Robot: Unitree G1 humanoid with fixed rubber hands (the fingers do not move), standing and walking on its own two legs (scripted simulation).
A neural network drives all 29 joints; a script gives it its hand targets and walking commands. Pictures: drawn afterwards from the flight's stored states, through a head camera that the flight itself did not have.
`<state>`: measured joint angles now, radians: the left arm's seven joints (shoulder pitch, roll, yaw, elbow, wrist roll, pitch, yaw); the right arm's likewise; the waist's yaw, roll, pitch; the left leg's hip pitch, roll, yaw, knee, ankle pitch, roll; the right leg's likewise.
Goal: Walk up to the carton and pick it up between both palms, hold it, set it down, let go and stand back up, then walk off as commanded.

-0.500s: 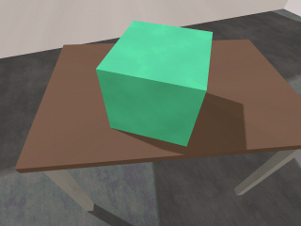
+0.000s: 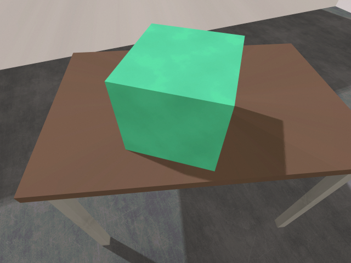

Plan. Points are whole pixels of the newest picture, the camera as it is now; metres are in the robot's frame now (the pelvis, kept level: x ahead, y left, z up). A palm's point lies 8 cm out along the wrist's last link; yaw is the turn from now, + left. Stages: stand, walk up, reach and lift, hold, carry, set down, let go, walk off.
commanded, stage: walk up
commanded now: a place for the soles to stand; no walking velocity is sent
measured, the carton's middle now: (182, 95) +0.54 +0.02 +0.08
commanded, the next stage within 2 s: reach and lift in 0.80 s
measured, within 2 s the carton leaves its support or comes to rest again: neither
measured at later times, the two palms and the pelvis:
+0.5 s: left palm out of the picture +0.07 +0.30 -0.11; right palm out of the picture +0.06 -0.33 -0.09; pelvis -0.01 -0.01 +0.00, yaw +1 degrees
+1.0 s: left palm (57, 261) +0.15 +0.30 -0.09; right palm out of the picture +0.11 -0.29 -0.10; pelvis +0.00 -0.01 +0.00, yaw +1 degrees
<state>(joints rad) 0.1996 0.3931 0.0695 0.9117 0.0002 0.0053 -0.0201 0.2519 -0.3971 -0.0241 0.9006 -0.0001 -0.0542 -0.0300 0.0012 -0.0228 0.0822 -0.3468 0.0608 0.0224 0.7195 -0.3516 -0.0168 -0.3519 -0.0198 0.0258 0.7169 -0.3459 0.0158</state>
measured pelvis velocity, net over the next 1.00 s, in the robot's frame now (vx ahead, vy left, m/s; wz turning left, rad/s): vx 0.00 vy -0.01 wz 0.01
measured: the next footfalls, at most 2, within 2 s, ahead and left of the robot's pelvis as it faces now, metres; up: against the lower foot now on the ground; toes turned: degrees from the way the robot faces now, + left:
none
